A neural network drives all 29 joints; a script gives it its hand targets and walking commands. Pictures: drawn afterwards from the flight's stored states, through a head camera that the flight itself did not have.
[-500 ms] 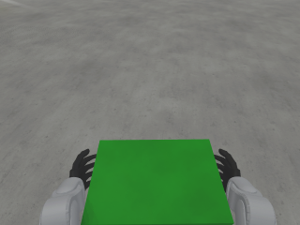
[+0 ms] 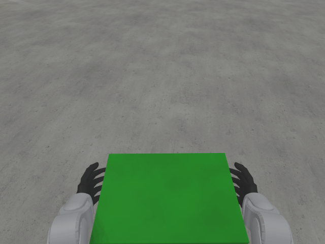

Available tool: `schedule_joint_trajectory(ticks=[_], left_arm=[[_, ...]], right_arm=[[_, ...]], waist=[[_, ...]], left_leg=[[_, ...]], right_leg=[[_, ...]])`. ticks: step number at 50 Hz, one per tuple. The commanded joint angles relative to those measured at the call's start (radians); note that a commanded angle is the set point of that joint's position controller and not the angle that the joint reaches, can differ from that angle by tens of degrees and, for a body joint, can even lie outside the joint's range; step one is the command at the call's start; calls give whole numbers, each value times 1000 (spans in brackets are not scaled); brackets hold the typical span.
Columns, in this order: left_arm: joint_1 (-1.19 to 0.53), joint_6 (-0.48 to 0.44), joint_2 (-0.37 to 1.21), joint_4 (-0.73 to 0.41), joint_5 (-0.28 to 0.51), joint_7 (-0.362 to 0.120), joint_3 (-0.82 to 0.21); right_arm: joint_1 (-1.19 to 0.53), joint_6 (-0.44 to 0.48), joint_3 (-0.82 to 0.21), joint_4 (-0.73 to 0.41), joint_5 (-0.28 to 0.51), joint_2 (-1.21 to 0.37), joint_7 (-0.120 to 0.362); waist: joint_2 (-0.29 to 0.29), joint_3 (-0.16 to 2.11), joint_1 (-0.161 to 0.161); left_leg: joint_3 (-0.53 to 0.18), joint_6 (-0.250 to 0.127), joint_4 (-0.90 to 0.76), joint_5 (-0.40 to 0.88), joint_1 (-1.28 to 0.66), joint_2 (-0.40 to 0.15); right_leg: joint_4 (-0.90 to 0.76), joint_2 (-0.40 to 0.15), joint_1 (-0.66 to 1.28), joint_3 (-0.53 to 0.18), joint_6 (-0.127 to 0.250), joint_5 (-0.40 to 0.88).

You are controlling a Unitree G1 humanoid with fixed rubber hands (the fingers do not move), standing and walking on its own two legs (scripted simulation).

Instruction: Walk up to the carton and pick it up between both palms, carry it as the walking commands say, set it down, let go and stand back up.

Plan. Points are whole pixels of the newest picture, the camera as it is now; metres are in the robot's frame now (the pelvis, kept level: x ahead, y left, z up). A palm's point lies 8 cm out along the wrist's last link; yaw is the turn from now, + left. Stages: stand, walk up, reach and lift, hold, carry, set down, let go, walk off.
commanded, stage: carry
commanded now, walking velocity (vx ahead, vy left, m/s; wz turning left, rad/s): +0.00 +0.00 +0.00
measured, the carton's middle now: (167, 214) +0.24 +0.00 -0.03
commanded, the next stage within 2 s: none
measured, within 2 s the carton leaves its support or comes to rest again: neither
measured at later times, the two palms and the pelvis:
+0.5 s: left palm (87, 197) +0.25 +0.19 +0.05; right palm (247, 197) +0.25 -0.18 +0.04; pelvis +0.00 +0.00 +0.00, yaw +0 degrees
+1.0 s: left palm (82, 200) +0.23 +0.18 +0.07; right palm (253, 201) +0.23 -0.18 +0.07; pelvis -0.01 +0.00 +0.00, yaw +0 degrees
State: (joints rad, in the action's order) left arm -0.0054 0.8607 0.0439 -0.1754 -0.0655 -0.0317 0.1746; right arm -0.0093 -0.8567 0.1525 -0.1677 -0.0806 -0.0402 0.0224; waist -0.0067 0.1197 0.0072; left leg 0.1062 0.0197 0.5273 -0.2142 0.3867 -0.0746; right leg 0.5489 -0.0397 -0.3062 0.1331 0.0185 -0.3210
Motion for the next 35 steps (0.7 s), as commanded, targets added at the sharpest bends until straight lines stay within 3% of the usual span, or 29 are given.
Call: schedule_joint_trajectory(ticks=[1,35], left_arm=[[-401,-38,610,-154,174,-79,-594],[-391,-73,566,-126,160,-69,-559]], right_arm=[[-390,35,-592,-145,161,-618,77],[-378,67,-559,-123,151,-576,66]], waist=[[8,207,0],[8,199,-3]], left_leg=[[-59,-25,-37,221,-140,-73],[-60,-26,-48,202,-140,-75]], right_leg=[[-95,-109,44,-86,6,240],[-98,-112,41,-88,4,211]])
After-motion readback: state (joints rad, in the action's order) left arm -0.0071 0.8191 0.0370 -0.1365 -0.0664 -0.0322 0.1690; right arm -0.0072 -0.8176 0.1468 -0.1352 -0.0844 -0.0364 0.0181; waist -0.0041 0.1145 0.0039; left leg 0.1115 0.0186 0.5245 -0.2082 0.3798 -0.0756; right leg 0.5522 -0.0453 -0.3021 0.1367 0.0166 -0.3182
